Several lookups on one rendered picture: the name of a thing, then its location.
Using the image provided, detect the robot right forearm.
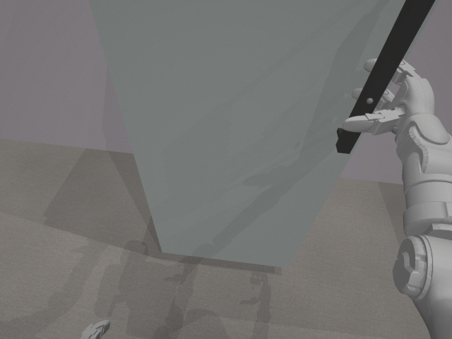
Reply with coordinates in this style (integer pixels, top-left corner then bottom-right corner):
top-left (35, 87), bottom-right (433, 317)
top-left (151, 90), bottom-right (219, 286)
top-left (395, 114), bottom-right (452, 240)

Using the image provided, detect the handle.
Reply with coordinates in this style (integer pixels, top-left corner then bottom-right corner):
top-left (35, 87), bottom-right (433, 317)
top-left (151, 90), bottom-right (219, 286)
top-left (336, 0), bottom-right (435, 154)

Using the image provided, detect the robot right upper arm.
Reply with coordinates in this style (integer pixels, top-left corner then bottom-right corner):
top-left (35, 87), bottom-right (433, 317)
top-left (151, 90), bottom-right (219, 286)
top-left (393, 234), bottom-right (452, 339)

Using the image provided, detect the fridge door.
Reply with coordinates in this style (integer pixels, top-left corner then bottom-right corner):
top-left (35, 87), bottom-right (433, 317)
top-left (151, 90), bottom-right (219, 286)
top-left (88, 0), bottom-right (440, 268)

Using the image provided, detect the robot right hand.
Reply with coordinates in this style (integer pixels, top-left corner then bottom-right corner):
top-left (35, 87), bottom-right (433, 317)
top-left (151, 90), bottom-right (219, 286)
top-left (343, 59), bottom-right (435, 136)

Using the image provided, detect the robot left hand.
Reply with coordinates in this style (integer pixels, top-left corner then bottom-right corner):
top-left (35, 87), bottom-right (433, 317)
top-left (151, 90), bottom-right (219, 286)
top-left (80, 320), bottom-right (110, 339)

